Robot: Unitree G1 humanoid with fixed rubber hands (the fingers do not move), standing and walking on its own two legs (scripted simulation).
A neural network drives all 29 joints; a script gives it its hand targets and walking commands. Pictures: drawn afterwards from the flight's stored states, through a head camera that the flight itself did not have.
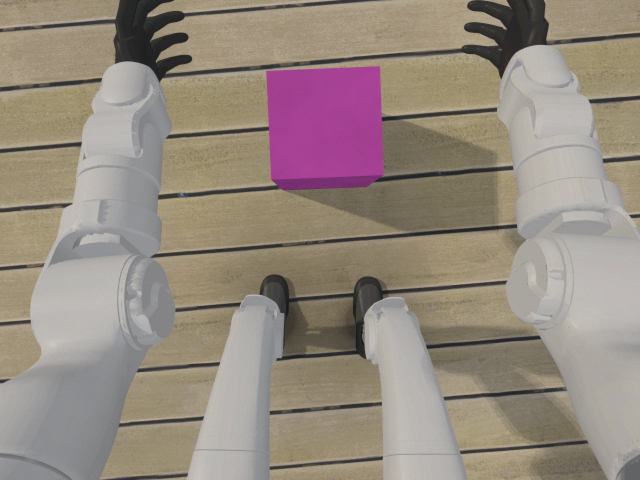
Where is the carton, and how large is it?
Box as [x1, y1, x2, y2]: [266, 66, 383, 189]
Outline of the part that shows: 379,66 266,71 271,179 282,189 366,186 383,174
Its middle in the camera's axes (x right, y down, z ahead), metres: +0.01 -0.21 +0.84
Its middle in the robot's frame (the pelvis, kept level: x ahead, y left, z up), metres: +0.54 +0.01 -0.53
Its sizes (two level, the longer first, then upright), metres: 0.210 0.200 0.250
